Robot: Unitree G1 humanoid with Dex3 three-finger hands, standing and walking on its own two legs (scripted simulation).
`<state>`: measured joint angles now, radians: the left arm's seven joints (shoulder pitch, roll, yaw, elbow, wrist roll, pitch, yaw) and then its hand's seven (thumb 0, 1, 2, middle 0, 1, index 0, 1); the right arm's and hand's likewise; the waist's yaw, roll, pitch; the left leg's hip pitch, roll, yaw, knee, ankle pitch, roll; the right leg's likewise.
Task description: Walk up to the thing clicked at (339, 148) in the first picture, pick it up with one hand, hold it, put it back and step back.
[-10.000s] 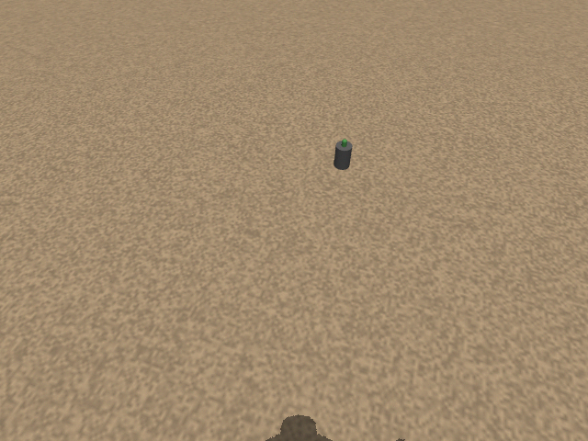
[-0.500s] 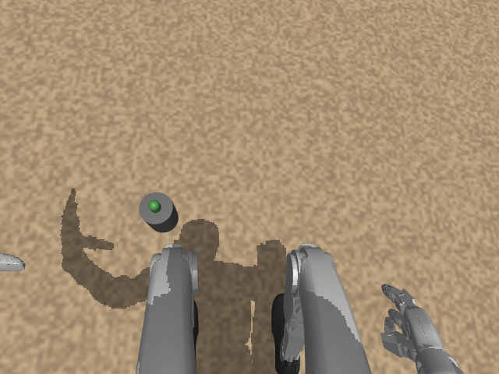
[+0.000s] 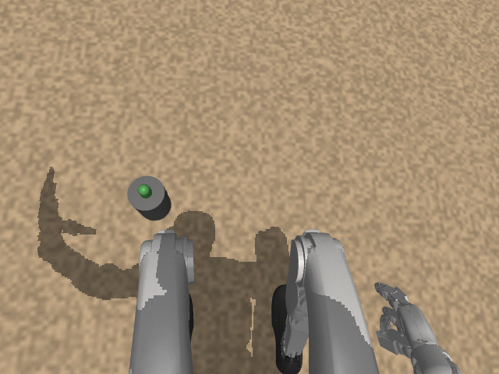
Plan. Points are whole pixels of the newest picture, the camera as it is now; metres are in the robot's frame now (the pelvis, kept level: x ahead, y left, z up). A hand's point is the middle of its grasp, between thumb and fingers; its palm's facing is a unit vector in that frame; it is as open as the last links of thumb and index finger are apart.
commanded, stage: go down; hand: left
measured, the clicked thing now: (149, 197) +0.43 +0.22 -0.33
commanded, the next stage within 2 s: approach in 0.70 s
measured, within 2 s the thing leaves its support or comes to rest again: neither
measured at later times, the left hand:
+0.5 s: hand out of the picture +0.36 +0.41 -0.03, palm faces +0.18 -0.97 -0.16, open 17.2 cm
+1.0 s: hand out of the picture +0.37 +0.41 -0.06, palm faces +0.19 -0.98 -0.09, open 17.4 cm
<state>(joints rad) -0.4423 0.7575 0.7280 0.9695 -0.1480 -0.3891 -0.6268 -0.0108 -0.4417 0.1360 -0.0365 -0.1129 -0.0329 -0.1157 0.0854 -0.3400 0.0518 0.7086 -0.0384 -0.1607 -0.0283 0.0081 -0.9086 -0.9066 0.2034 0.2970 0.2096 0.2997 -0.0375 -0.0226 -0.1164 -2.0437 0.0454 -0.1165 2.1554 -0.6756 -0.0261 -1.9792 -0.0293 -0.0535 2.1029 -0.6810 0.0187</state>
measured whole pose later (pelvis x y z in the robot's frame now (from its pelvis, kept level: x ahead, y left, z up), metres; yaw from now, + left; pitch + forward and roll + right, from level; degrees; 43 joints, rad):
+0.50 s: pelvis +0.00 +0.00 -0.02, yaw -1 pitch +32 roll -6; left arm -0.48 0.80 0.76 0.99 -0.17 -0.39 -0.67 -0.01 -0.47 0.13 -0.03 -0.09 -0.03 -0.10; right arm 0.09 -0.35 0.06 0.72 -0.04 -0.16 -0.02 0.01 -0.91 -0.91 0.20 0.30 0.21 0.30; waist -0.05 -0.03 -0.11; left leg -2.11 0.04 -0.12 2.23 -0.68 -0.02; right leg -2.04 -0.03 -0.05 2.18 -0.69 0.03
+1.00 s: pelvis +0.00 +0.00 -0.05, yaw -1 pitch +30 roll -6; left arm -0.54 0.84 0.80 1.13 -0.24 -0.50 -0.73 -0.01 -0.55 0.09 -0.06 -0.10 -0.04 -0.11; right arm 0.06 -0.37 0.11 0.71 -0.06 -0.16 0.00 0.01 -0.91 -0.91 0.20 0.30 0.21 0.30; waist -0.07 -0.04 -0.06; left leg -2.18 0.04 -0.14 2.32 -0.69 -0.03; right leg -2.11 -0.02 -0.06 2.26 -0.69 0.03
